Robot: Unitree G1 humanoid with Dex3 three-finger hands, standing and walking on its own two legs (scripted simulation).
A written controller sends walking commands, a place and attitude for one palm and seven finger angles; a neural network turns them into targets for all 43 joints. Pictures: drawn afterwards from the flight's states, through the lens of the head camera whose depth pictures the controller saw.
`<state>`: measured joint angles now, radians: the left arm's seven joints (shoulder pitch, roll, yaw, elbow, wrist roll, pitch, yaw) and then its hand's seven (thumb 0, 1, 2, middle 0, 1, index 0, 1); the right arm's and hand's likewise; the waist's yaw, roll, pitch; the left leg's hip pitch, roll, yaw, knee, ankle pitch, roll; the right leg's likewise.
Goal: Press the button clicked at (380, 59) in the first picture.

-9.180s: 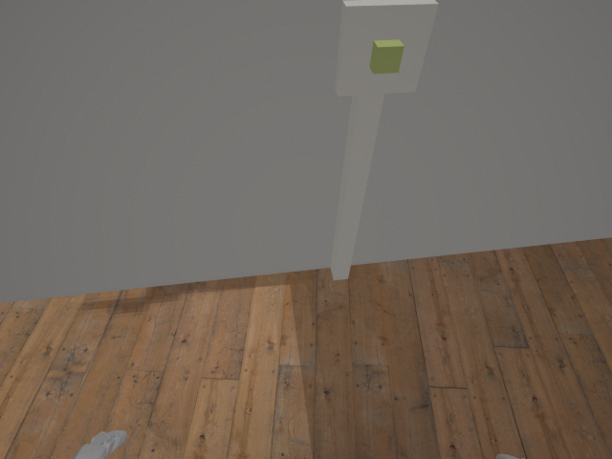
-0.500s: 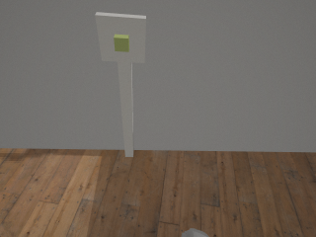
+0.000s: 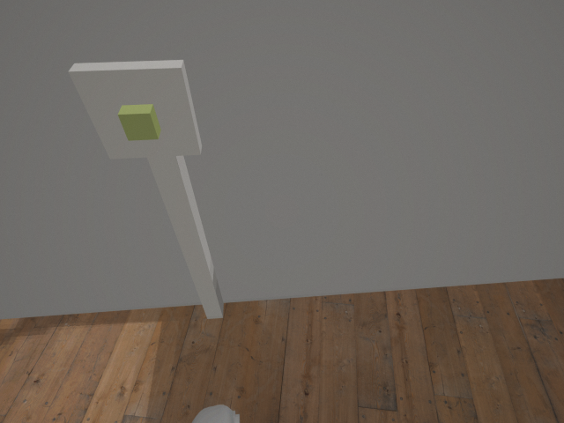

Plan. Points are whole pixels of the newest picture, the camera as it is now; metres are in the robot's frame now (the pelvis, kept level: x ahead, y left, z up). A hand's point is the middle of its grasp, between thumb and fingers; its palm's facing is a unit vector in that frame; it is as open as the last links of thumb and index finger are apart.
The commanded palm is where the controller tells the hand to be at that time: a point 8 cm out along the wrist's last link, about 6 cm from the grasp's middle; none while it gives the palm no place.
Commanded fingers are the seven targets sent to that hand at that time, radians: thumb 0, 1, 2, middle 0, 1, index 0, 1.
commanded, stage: take the last steps up to it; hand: left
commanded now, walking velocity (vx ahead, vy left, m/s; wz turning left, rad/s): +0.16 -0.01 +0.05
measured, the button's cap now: (140, 121) +0.58 +0.27 +0.13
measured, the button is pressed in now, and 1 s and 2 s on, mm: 0 0 0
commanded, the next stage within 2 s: come to a stop and stand still in 0.04 s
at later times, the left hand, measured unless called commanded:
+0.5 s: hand out of the picture +0.05 +0.20 -0.18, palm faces +0.05 -0.98 -0.19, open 7.4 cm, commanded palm none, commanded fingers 0.00 0.90 0.90 -0.20 -0.30 -0.20 -0.30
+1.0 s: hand out of the picture -0.01 +0.12 -0.15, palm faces +0.11 -0.97 -0.22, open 7.4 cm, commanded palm none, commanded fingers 0.00 0.90 0.90 -0.20 -0.30 -0.20 -0.30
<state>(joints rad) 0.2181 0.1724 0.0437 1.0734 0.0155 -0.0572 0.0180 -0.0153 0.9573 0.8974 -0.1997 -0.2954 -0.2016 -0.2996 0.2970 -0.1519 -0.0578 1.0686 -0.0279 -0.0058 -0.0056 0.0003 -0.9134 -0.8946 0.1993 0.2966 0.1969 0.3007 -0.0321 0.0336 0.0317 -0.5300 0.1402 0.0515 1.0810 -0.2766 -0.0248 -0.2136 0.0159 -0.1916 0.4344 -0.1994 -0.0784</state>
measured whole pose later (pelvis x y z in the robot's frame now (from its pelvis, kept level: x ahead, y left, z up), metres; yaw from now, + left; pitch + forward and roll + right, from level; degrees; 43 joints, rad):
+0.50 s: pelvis +0.05 +0.02 +0.00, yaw -1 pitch -2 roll -2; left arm 0.25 0.18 0.06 1.07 0.02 0.05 0.03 0.01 0.91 0.90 -0.20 -0.30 -0.20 -0.30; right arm 0.09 -0.14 -0.05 1.02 -0.02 -0.01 -0.05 -0.03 -0.95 -0.89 0.21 0.30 0.21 0.30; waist 0.03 -0.01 0.11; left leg -0.28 0.09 0.15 0.48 -0.16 0.03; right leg -0.41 -0.04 -0.02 1.01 -0.47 0.05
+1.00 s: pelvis +0.00 -0.04 +0.01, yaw +0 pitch +0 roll +2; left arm 0.34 0.09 0.03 1.06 0.03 -0.02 0.03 0.01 0.91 0.90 -0.20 -0.30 -0.20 -0.30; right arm 0.35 -0.20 -0.07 1.10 -0.03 0.07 0.01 0.00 -0.91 -0.89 0.20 0.30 0.20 0.30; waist 0.04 0.03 0.00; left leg -0.37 0.03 0.04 0.88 -0.33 -0.06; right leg -0.21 -0.07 -0.08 0.38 -0.17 -0.01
